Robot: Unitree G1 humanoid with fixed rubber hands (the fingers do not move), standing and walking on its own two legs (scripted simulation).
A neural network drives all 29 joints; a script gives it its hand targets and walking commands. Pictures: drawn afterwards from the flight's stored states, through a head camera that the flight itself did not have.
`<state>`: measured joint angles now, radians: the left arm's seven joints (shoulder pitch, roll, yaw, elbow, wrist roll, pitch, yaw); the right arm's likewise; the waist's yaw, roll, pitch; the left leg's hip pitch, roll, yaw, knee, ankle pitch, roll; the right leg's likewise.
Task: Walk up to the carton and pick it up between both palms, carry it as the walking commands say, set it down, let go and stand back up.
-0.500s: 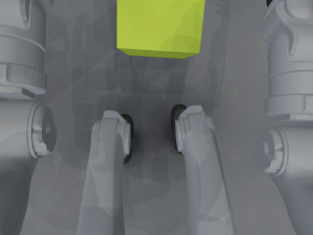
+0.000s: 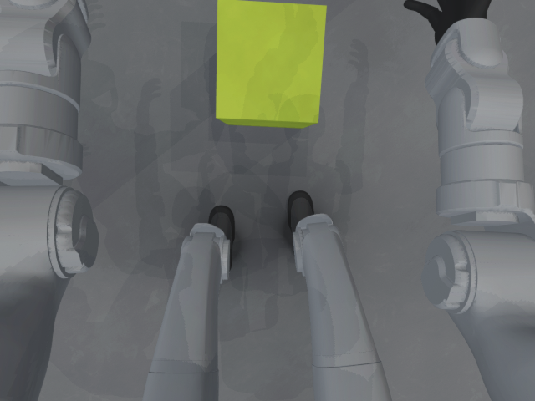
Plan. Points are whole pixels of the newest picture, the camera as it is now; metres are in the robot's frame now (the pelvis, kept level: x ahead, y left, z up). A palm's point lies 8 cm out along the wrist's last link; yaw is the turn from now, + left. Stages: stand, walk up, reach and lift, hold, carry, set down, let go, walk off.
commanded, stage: set down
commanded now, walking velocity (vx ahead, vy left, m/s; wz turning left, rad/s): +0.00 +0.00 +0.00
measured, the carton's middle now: (268, 76) +0.55 -0.03 -0.53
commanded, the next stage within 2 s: let go in 0.04 s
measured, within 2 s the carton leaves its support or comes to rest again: neither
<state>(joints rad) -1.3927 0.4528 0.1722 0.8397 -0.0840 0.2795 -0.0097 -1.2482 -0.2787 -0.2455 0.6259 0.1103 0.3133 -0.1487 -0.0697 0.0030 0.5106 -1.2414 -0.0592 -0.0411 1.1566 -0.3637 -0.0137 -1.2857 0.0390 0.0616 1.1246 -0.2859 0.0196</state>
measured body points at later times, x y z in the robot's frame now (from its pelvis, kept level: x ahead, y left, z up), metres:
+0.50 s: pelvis +0.05 +0.00 +0.06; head +0.35 -0.01 +0.39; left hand +0.45 +0.18 -0.08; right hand +0.40 -0.24 -0.08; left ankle +0.09 +0.12 -0.62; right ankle +0.12 -0.12 -0.62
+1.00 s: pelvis +0.11 +0.00 +0.11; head +0.16 -0.01 +0.56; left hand +0.31 +0.22 +0.03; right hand +0.28 -0.24 +0.03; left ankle +0.09 +0.12 -0.62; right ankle +0.12 -0.12 -0.62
